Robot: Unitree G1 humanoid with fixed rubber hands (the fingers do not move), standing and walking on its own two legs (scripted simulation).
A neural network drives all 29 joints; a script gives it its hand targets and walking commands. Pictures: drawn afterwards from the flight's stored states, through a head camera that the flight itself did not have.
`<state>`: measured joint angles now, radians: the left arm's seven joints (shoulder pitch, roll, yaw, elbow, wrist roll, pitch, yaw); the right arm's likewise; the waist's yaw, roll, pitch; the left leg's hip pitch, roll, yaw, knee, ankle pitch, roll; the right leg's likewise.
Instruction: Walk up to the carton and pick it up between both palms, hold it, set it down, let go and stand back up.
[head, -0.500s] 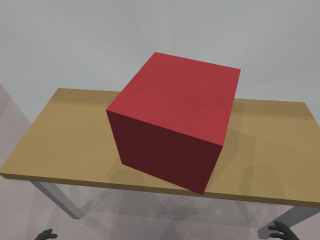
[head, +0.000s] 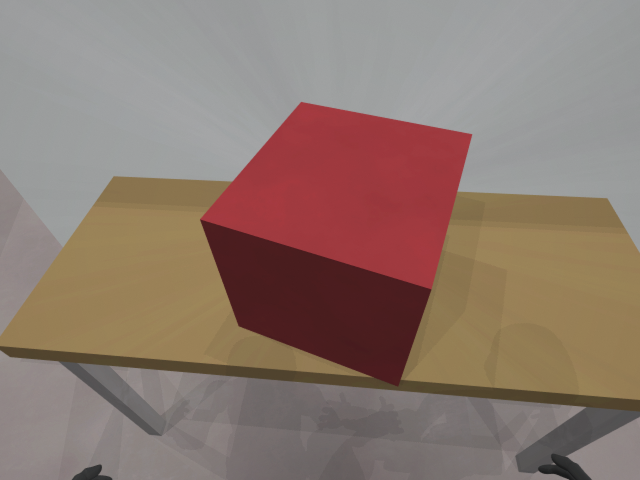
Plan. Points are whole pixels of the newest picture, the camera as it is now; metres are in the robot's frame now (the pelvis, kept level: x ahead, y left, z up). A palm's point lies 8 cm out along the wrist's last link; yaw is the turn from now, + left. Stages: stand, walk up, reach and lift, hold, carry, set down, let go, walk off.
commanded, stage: walk up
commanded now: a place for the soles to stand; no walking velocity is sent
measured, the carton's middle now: (347, 237) +0.48 -0.02 +0.01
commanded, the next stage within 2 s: reach and lift in 0.16 s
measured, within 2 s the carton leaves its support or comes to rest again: neither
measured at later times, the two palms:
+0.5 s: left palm (126, 436) +0.20 +0.28 -0.08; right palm out of the picture +0.14 -0.30 -0.08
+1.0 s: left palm (125, 406) +0.23 +0.27 -0.04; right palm out of the picture +0.15 -0.27 -0.04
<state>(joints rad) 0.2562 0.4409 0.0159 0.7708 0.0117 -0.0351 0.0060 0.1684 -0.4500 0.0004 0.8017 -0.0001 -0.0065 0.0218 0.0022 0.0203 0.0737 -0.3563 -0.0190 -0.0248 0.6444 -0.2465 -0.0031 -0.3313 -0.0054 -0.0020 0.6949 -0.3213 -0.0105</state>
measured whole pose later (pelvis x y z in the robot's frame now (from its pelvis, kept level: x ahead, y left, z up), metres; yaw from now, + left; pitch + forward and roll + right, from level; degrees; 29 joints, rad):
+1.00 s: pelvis +0.02 -0.01 +0.01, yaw -1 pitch -6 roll +1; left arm 0.10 0.39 0.06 0.46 0.02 0.22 -0.07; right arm 0.26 -0.19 -0.09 0.66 -0.02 -0.26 -0.09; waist 0.00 -0.08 0.11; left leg -0.17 0.00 0.00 0.52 -0.23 -0.02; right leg -0.16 0.01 0.01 0.57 -0.30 -0.02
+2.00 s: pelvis +0.04 +0.01 +0.02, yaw -3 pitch -6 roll +0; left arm 0.22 0.63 0.06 0.32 -0.32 -0.15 -0.24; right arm 0.47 0.00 0.05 0.09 0.10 -0.19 -0.31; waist 0.03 -0.06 0.11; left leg -0.15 0.00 0.03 0.50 -0.25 0.00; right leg -0.14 0.01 0.04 0.53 -0.29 -0.01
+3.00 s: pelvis +0.05 +0.01 +0.02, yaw -3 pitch -4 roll +0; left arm -0.14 0.64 0.06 0.21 -0.41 0.16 -0.23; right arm 0.09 -0.12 0.05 -0.05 0.19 0.22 -0.33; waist 0.01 -0.03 0.11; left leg -0.15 0.00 0.03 0.47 -0.25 0.00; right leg -0.13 0.01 0.04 0.49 -0.29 0.00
